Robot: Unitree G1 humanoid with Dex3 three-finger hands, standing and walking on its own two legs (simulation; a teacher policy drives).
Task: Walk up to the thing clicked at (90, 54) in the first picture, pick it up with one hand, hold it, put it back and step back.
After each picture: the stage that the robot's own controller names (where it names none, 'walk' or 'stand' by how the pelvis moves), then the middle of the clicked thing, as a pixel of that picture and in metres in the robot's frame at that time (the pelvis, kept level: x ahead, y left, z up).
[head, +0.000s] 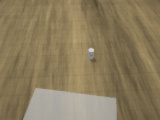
stand; (90, 53) +1.27 -0.11 -0.72
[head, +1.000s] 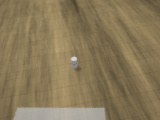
walk; (74, 62) +1.15 +0.16 -0.70
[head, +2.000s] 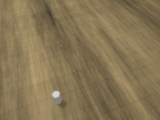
walk; (57, 97) +0.71 +0.28 -0.72
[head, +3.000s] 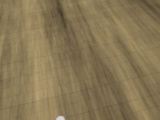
stand; out of the picture +0.43 +0.20 -0.71
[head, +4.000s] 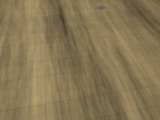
stand; out of the picture +0.43 +0.14 -0.72
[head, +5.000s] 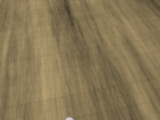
stand; out of the picture +0.41 +0.11 -0.71
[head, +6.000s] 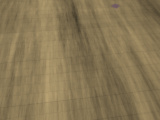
stand; out of the picture +0.43 +0.08 -0.72
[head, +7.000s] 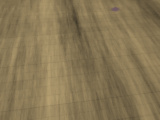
stand; out of the picture +0.43 +0.08 -0.72
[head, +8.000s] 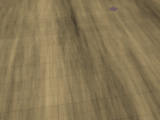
stand; out of the picture +0.43 +0.08 -0.72
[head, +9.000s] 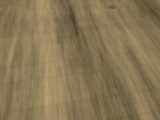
stand; out of the picture +0.42 +0.09 -0.72
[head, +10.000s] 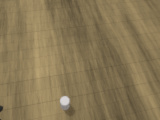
go down; (65, 103) +0.46 +0.08 -0.61
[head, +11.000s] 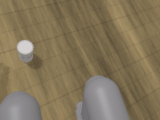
go down; (25, 51) +0.53 +0.12 -0.31
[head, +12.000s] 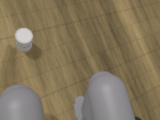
close in; (24, 40) +0.53 +0.11 -0.29
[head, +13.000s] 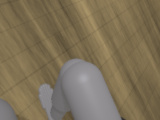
close in; out of the picture +0.53 +0.16 -0.27
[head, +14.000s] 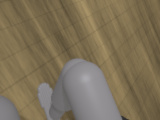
rest palm; out of the picture +0.52 +0.16 -0.27
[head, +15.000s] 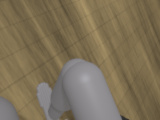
rest palm; out of the picture +0.52 +0.16 -0.27
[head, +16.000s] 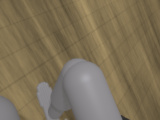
rest palm; out of the picture +0.52 +0.16 -0.28
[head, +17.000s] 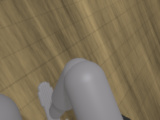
rest palm; out of the picture +0.52 +0.16 -0.27
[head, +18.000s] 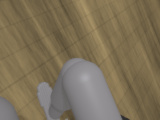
lift; out of the picture +0.52 +0.16 -0.27
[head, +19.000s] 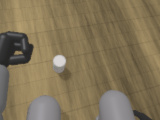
lift; (59, 64) +0.52 +0.07 -0.38
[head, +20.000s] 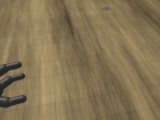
close in; out of the picture +0.46 +0.07 -0.67
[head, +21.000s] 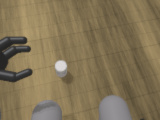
hold; (61, 69) +0.51 +0.07 -0.42
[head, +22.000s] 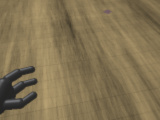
hold; out of the picture +0.45 +0.07 -0.68
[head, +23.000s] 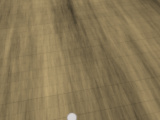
stand; out of the picture +0.45 +0.08 -0.65
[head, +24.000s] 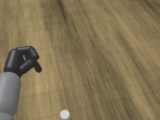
crouch; (65, 117) +0.46 +0.07 -0.66
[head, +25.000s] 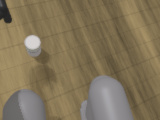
crouch; (33, 46) +0.54 +0.09 -0.32
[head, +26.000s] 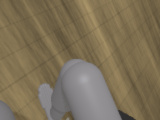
lower; out of the picture +0.53 +0.16 -0.27
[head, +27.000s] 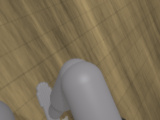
hold; out of the picture +0.53 +0.17 -0.28
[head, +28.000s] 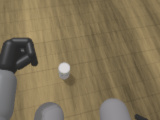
hold; (64, 71) +0.52 +0.06 -0.44
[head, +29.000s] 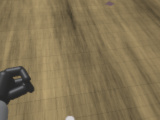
hold; out of the picture +0.47 +0.06 -0.67
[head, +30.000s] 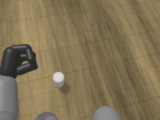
lower; (58, 79) +0.50 +0.07 -0.50
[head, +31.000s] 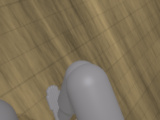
lower; out of the picture +0.54 +0.15 -0.26
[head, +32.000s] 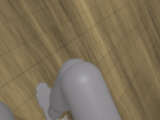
lower; out of the picture +0.54 +0.17 -0.27
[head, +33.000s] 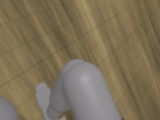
lower; out of the picture +0.54 +0.17 -0.28
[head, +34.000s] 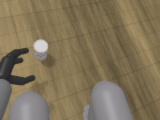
hold; (40, 50) +0.54 +0.10 -0.34
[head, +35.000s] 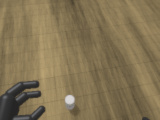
stand; (69, 102) +0.50 +0.06 -0.58
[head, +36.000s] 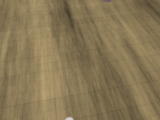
stand; out of the picture +0.44 +0.07 -0.66
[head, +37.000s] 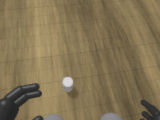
lower; (67, 84) +0.49 +0.06 -0.51
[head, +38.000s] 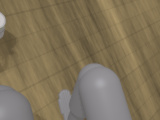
lower; out of the picture +0.55 +0.13 -0.26
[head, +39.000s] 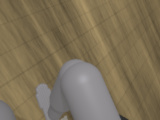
lower; out of the picture +0.54 +0.16 -0.28
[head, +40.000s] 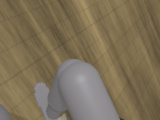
lower; out of the picture +0.54 +0.17 -0.28
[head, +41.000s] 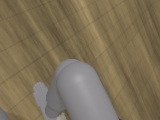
lower; out of the picture +0.54 +0.16 -0.29
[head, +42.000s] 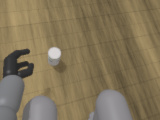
lower; (54, 56) +0.54 +0.07 -0.39
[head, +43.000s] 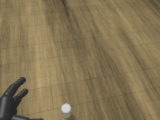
withdraw; (66, 111) +0.49 +0.06 -0.63
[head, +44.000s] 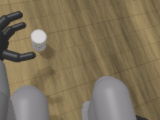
lower; (39, 41) +0.55 +0.09 -0.32
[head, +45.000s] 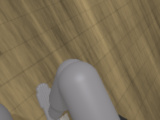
lower; out of the picture +0.55 +0.16 -0.29
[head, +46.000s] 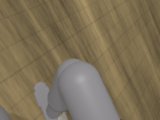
lower; out of the picture +0.55 +0.16 -0.28
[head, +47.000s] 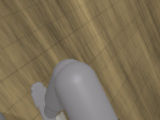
lower; out of the picture +0.54 +0.17 -0.29
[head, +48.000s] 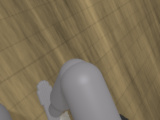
stand; out of the picture +0.55 +0.16 -0.28
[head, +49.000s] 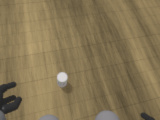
stand; (62, 79) +0.52 +0.06 -0.52
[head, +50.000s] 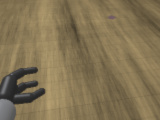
hold; out of the picture +0.47 +0.04 -0.68
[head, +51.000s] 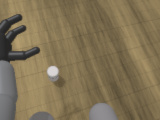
lower; (53, 74) +0.52 +0.07 -0.50
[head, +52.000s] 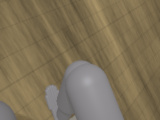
lower; out of the picture +0.56 +0.15 -0.27
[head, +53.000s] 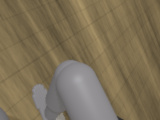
lower; out of the picture +0.55 +0.16 -0.29
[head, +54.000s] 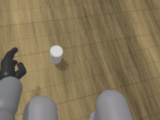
stand; (55, 55) +0.55 +0.07 -0.39
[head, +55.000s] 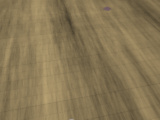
stand; out of the picture +0.48 +0.05 -0.66
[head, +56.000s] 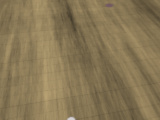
stand; out of the picture +0.47 +0.05 -0.66
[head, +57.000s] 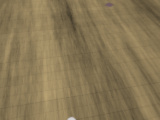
stand; out of the picture +0.47 +0.05 -0.66
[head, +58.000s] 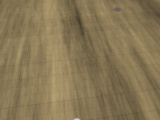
stand; out of the picture +0.48 +0.05 -0.72
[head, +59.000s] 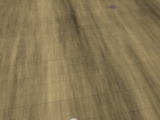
stand; out of the picture +0.47 +0.07 -0.72
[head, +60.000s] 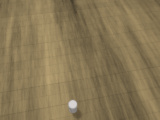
walk; (72, 106) +0.49 +0.07 -0.71
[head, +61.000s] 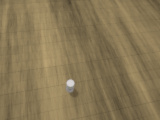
walk; (70, 86) +0.66 +0.04 -0.71
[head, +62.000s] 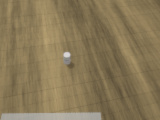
walk; (66, 58) +0.95 +0.15 -0.70
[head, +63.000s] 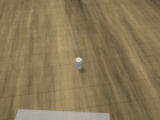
stand; (78, 63) +1.08 +0.06 -0.71
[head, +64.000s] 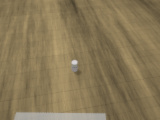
stand; (74, 66) +1.11 +0.07 -0.72
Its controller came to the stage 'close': yes
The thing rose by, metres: 0.00
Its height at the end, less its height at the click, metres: +0.00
